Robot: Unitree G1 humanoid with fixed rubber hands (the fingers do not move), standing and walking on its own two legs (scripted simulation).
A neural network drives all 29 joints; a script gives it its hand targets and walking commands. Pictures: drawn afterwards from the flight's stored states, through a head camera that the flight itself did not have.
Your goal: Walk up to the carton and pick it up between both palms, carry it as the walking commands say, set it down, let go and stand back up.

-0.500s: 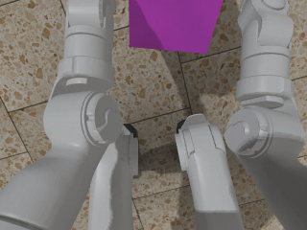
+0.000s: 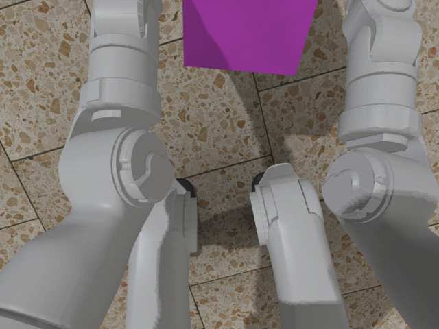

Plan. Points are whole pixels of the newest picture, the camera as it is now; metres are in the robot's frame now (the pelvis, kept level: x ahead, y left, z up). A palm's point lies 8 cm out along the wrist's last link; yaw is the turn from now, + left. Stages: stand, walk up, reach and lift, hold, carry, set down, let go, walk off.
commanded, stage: set down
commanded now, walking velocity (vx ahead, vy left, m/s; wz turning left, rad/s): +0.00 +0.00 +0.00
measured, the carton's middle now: out of the picture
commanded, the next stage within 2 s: none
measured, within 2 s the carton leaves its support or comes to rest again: rests again in 1.32 s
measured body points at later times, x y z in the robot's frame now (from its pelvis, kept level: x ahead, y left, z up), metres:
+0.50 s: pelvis +0.01 +0.00 +0.00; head +0.38 +0.00 +0.24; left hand +0.61 +0.07 -0.15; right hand +0.57 -0.19 -0.14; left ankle +0.09 +0.12 -0.37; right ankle +0.09 -0.12 -0.37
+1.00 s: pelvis +0.01 +0.00 +0.00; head +0.39 +0.00 +0.23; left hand +0.58 +0.08 -0.19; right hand +0.54 -0.18 -0.19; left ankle +0.09 +0.12 -0.37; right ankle +0.09 -0.12 -0.37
